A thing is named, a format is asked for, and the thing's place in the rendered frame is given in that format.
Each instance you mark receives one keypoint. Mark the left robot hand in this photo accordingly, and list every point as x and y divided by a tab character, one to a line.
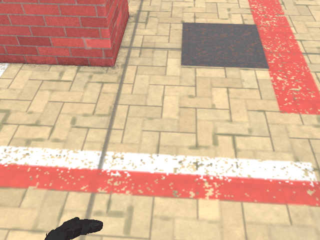
73	228

